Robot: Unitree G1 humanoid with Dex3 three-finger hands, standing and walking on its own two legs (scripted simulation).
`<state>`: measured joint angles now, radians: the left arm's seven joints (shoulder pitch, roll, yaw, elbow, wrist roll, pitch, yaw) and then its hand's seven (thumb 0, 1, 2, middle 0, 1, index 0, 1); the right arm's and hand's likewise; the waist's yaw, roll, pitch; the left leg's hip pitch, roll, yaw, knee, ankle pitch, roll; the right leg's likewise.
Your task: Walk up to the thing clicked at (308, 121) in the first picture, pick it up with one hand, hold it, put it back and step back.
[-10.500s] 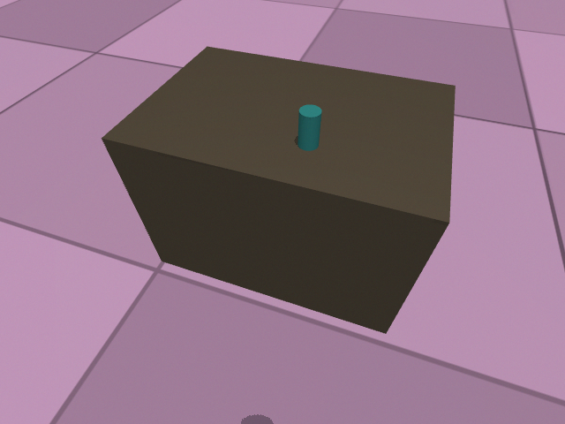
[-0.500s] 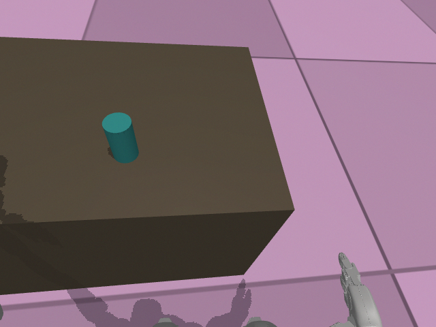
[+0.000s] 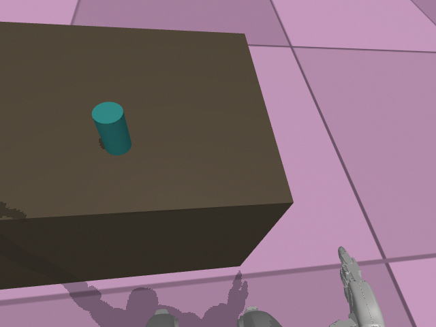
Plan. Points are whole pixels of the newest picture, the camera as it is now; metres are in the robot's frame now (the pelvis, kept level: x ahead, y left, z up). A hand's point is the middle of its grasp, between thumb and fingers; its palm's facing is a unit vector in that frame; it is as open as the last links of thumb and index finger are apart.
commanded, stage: go down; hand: left
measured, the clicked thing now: (113, 130) +0.52 +0.21 -0.01
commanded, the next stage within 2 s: approach in 0.78 s
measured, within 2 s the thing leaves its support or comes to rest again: neither
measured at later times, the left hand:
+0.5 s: hand out of the picture +0.42 +0.40 +0.13, palm faces +0.22 -0.97 +0.02, open 17.7 cm
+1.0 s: hand out of the picture +0.42 +0.40 +0.12, palm faces +0.24 -0.97 +0.02, open 17.6 cm
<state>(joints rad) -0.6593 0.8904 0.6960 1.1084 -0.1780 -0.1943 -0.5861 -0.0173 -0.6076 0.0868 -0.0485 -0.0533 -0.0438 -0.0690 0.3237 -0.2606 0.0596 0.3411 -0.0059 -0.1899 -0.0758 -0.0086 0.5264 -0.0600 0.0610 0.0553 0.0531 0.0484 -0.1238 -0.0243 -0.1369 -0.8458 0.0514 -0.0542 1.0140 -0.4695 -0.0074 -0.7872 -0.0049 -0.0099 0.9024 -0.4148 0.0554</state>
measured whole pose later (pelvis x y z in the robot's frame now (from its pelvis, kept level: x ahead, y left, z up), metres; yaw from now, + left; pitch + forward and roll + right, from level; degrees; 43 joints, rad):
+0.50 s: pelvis +0.00 +0.01 -0.01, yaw +0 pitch +19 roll -5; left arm -0.75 0.96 0.70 1.16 -0.14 -0.17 -0.57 -0.02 -0.61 0.07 -0.05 -0.05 -0.05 -0.07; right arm 0.33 -0.26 0.07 0.28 -0.01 -0.18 -0.07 -0.01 0.53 -0.06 0.06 0.06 0.05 0.05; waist -0.16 -0.02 -0.15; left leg -0.90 0.05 -0.06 1.05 -0.48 0.00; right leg -0.83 0.00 -0.01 0.92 -0.42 0.06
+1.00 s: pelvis +0.00 +0.01 -0.01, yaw +0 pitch +19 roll -5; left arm -0.74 0.95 0.69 1.18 -0.14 -0.18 -0.55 -0.02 -0.58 0.08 -0.05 -0.06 -0.05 -0.08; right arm 0.34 -0.27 0.06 0.26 -0.01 -0.17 -0.06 -0.01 0.54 -0.06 0.06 0.06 0.05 0.05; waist -0.15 -0.03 -0.15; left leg -0.91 0.05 -0.06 1.06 -0.49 0.00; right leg -0.84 0.00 -0.01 0.93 -0.42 0.06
